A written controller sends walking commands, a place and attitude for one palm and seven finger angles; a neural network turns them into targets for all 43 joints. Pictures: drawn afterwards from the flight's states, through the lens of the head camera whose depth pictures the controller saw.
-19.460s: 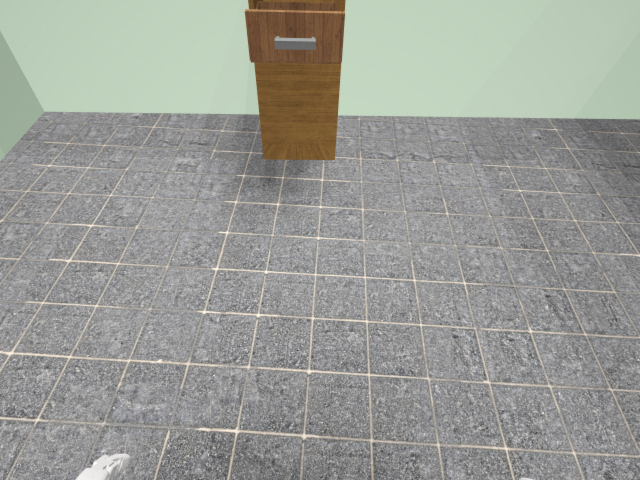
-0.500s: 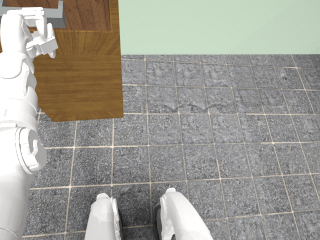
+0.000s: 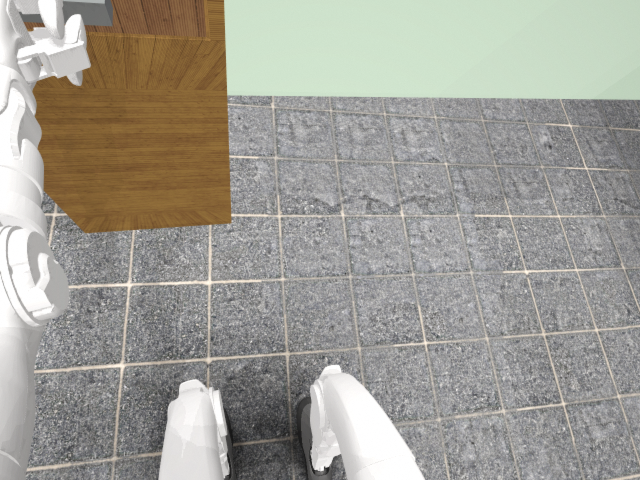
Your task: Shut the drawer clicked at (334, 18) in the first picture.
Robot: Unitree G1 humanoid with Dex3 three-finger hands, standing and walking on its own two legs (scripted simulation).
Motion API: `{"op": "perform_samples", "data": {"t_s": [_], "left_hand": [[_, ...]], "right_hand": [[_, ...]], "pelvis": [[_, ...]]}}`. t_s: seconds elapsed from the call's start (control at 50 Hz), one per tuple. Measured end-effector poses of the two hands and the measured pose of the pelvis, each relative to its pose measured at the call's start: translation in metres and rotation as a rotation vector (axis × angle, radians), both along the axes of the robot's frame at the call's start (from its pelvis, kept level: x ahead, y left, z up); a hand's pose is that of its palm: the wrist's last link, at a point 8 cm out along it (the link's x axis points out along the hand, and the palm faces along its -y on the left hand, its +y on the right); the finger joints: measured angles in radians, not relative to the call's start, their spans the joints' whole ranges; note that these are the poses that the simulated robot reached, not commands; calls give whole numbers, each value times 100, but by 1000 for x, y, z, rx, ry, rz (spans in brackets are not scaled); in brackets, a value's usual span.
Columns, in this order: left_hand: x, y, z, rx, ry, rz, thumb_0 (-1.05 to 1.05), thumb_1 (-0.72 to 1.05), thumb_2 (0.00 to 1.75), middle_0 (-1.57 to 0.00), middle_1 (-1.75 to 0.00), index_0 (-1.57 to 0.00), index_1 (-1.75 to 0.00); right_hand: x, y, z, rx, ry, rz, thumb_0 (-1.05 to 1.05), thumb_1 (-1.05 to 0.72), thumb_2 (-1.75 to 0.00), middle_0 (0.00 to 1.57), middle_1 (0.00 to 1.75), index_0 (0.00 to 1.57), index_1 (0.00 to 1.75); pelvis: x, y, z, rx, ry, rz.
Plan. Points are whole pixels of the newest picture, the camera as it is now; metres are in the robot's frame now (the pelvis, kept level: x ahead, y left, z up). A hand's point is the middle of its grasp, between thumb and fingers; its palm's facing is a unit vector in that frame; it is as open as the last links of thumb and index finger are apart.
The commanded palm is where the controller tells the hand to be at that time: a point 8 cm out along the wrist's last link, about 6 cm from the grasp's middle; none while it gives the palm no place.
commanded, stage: pull the fist back off the drawer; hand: left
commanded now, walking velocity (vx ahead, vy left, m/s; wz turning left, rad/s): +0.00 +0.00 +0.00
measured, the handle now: out of the picture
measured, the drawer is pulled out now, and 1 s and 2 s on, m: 0.00 0.00 0.00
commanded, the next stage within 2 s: draw the hand back to the body in 0.52 s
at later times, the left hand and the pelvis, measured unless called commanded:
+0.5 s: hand (74, 47) +0.58 +0.18 +0.09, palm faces +0.04 -1.00 -0.03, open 3.3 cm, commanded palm +0.56 +0.21 +0.09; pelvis +0.02 +0.00 +0.02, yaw -1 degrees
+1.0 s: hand out of the picture +0.47 +0.21 +0.15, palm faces +0.07 -1.00 -0.04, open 3.3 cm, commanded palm +0.43 +0.24 +0.16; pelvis +0.08 -0.01 +0.08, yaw +2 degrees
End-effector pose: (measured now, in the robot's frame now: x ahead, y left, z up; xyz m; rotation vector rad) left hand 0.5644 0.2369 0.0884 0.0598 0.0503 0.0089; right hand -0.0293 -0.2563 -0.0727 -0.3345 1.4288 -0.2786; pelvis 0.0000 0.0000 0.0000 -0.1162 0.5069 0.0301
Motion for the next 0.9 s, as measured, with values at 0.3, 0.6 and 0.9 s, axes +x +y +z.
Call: {"op": "perform_samples", "data": {"t_s": [0.3, 0.6, 0.9], "left_hand": [[-4, -5, -4, -23, -10, 1, 8, 70, 90, -139, -160, -139, -160], [-11, 2, 0, -20, -10, 33, 3, 87, 90, -140, -160, -140, -160], [-82, 5, 36, -21, -8, 17, 2, 90, 91, -139, -160, -139, -160]], "right_hand": [[2, 10, -4, 56, 29, -11, 1, -91, -89, 20, 30, 20, 30], [55, 3, 2, 90, -22, -11, 1, -91, -89, 20, 30, 20, 30], [146, 1, 37, 150, -200, 7, 1, -91, -90, 20, 30, 20, 30]], "pelvis": [[5, 5, 4, 9, -6, -9], [35, 1, 21, 30, -34, -17], [73, -4, 67, 65, -147, -17]]}}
